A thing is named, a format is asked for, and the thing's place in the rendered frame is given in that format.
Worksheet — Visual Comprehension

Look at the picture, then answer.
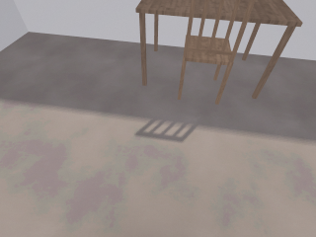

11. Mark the table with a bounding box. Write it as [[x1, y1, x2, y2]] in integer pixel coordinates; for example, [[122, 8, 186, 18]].
[[135, 0, 303, 99]]

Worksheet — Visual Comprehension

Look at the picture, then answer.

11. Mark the chair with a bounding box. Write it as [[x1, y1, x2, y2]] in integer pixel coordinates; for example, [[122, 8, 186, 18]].
[[178, 0, 256, 105]]

